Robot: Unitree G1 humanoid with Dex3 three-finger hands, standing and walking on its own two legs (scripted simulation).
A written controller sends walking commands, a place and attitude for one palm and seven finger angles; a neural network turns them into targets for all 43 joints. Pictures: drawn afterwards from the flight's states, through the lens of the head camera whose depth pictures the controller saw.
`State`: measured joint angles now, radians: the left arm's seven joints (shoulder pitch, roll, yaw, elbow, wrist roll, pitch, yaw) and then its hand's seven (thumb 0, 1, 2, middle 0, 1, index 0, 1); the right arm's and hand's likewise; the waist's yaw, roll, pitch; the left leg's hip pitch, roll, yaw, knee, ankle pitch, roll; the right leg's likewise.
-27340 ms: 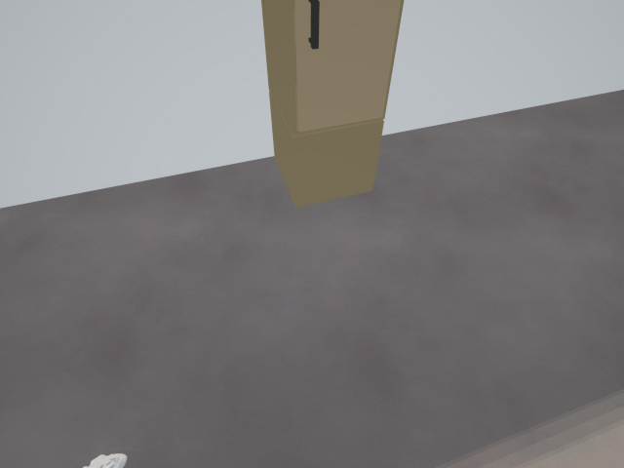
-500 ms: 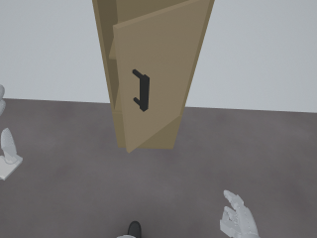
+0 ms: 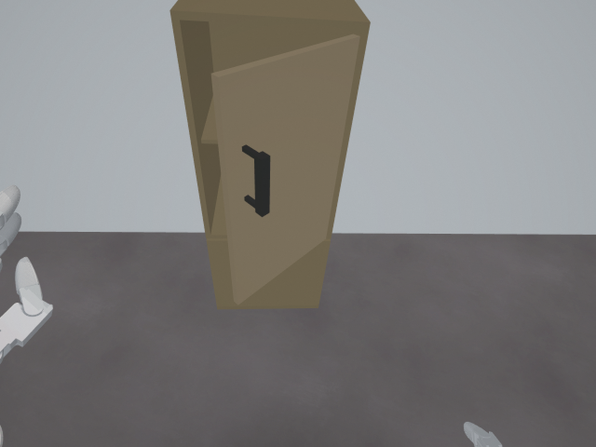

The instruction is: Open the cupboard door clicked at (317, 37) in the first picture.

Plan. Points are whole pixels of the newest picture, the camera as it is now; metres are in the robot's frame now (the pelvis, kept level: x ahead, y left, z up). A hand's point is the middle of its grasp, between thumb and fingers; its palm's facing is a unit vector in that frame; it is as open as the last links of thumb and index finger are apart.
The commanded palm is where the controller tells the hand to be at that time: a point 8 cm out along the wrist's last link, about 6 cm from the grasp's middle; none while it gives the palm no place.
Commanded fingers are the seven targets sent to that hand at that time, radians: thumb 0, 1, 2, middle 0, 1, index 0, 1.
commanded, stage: stop stepping back and stand still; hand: left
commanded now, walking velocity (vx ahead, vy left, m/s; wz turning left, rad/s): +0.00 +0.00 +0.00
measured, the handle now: (255, 181) +0.56 +0.11 +0.07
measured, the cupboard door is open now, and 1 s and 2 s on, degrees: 43 43 43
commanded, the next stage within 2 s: let the arm hang, fingers relaxed in 0.22 s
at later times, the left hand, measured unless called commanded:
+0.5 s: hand out of the picture +0.15 +0.26 -0.07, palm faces +0.07 -0.92 -0.39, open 7.4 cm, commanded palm none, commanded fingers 0.00 0.90 0.90 -0.20 -0.30 -0.20 -0.30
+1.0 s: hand out of the picture -0.10 +0.21 -0.15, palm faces +0.06 -0.96 -0.26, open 7.4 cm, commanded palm none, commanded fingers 0.00 0.90 0.90 -0.20 -0.30 -0.20 -0.30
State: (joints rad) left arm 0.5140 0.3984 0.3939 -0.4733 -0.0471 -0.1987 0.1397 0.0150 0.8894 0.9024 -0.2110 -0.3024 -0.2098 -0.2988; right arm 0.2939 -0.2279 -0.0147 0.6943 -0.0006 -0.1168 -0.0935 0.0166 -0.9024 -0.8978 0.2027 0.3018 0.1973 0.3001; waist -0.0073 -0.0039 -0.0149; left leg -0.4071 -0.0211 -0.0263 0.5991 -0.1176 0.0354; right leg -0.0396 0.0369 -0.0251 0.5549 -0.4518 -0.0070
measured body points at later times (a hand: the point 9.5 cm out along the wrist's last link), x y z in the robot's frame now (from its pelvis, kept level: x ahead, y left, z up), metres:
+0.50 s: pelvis -0.02 +0.01 +0.00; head -0.01 -0.01 +0.45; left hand +0.14 +0.30 -0.05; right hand +0.14 -0.26 -0.11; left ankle +0.03 +0.12 -0.72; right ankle -0.07 -0.10 -0.72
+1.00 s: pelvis -0.04 +0.01 +0.02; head -0.02 +0.00 +0.47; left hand -0.10 +0.26 -0.13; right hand -0.03 -0.21 -0.15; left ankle +0.03 +0.12 -0.72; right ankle -0.07 -0.10 -0.72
